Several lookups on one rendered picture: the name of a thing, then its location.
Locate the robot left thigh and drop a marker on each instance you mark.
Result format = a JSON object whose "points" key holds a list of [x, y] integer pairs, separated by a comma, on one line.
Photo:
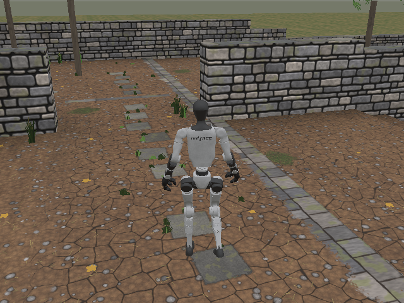
{"points": [[187, 194]]}

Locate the robot left upper arm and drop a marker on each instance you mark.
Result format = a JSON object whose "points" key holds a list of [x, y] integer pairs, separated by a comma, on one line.
{"points": [[181, 133]]}

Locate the robot right forearm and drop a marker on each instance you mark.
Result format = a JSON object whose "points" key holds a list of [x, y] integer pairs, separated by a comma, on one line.
{"points": [[232, 165]]}

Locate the right robot hand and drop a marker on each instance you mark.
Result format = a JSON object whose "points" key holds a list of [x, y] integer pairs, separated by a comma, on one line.
{"points": [[236, 176]]}

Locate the robot right upper arm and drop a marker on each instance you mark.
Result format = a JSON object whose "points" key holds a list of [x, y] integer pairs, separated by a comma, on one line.
{"points": [[224, 142]]}

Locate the robot head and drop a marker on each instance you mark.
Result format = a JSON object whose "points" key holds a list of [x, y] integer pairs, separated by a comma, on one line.
{"points": [[200, 109]]}

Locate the robot left forearm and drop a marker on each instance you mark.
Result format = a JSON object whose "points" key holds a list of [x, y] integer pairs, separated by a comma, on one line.
{"points": [[170, 169]]}

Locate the left robot hand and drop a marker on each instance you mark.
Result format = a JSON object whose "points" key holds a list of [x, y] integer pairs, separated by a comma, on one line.
{"points": [[168, 181]]}

